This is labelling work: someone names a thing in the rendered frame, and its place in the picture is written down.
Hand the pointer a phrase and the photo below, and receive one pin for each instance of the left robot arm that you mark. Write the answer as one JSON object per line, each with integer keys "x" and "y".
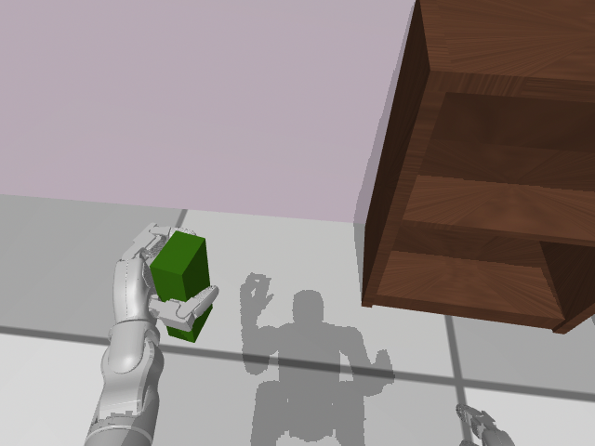
{"x": 131, "y": 366}

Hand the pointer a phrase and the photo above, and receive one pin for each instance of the right robot hand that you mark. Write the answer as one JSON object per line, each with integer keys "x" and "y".
{"x": 483, "y": 426}

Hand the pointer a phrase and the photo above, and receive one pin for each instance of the left robot hand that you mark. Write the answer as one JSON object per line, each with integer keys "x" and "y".
{"x": 134, "y": 294}

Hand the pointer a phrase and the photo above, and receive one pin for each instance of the bookshelf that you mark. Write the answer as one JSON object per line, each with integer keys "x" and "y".
{"x": 484, "y": 201}

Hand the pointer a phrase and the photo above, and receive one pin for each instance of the carton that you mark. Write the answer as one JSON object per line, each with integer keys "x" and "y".
{"x": 180, "y": 271}

